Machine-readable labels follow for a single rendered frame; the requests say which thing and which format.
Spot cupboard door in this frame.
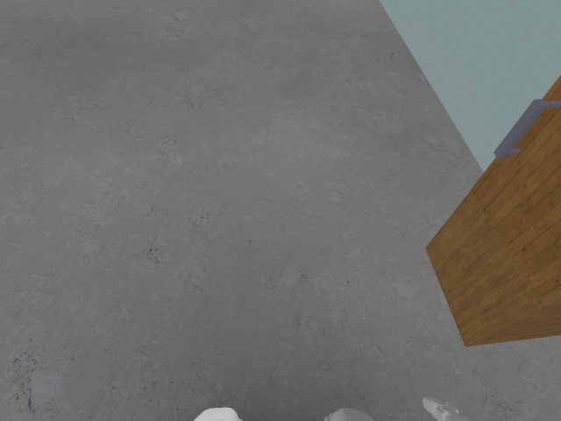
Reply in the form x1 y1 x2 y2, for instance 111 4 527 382
471 75 561 298

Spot robot right hand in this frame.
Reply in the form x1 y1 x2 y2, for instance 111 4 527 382
423 396 469 421

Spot handle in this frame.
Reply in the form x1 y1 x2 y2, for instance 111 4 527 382
494 99 561 159

